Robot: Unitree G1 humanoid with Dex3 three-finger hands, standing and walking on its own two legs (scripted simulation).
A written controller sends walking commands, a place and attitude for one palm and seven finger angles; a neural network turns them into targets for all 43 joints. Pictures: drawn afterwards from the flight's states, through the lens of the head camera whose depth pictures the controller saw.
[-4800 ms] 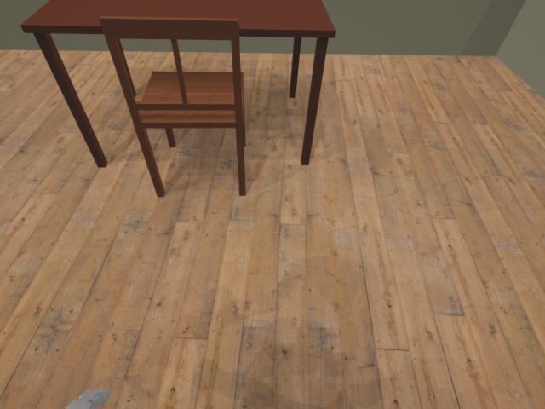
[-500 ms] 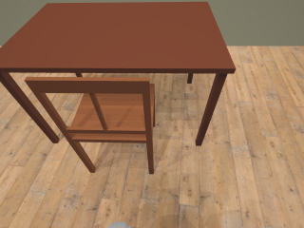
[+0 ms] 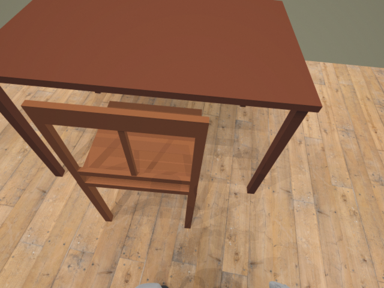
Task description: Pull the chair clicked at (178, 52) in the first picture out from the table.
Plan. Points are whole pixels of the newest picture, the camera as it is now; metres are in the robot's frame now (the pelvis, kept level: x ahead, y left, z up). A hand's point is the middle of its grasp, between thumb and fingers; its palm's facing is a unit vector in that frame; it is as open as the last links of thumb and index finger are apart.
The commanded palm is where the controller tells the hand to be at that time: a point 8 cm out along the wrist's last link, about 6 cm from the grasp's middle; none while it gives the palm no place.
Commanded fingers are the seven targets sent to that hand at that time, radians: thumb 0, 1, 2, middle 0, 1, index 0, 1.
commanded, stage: come to a stop and stand still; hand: left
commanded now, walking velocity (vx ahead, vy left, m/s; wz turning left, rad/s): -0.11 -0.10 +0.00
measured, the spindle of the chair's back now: (128, 154) +0.46 +0.23 -0.12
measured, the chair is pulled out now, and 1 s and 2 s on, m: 0.00 0.00 0.00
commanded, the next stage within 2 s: look again from close up in 1.22 s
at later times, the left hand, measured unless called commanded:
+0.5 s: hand out of the picture -0.02 +0.11 -0.15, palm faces +0.06 -0.97 -0.25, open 7.4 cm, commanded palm none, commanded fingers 0.00 0.90 0.90 -0.20 -0.30 -0.20 -0.30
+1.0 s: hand out of the picture -0.03 +0.18 -0.18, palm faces +0.08 -0.98 -0.19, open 7.4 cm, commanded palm none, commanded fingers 0.00 0.90 0.90 -0.20 -0.30 -0.20 -0.30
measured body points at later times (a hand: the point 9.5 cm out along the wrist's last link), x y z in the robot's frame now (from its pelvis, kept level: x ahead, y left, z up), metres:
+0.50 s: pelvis -0.03 -0.06 +0.01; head -0.01 -0.10 +0.46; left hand -0.03 +0.16 -0.13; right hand -0.04 -0.31 -0.16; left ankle -0.06 +0.09 -0.68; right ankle -0.06 -0.16 -0.74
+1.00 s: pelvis -0.03 +0.00 +0.00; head -0.02 +0.01 +0.45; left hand -0.03 +0.23 -0.16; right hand +0.05 -0.22 -0.15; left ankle -0.05 +0.10 -0.74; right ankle -0.05 -0.13 -0.74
